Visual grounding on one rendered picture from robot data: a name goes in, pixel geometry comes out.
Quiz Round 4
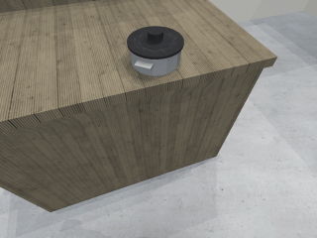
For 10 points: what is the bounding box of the table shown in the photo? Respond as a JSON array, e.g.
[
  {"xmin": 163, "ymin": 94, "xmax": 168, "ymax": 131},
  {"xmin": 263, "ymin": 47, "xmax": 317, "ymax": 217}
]
[{"xmin": 0, "ymin": 0, "xmax": 277, "ymax": 212}]

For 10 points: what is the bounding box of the lid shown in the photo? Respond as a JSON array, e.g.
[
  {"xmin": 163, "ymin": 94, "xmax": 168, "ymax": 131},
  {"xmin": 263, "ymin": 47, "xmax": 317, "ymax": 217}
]
[{"xmin": 127, "ymin": 26, "xmax": 184, "ymax": 60}]

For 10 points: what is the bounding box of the knob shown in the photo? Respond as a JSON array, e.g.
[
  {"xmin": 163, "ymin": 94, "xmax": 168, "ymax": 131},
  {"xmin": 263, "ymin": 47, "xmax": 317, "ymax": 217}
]
[{"xmin": 148, "ymin": 27, "xmax": 163, "ymax": 42}]

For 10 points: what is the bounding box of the pot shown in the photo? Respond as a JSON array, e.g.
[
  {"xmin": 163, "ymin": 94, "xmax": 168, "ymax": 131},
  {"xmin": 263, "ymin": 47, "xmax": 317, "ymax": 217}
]
[{"xmin": 130, "ymin": 51, "xmax": 181, "ymax": 76}]

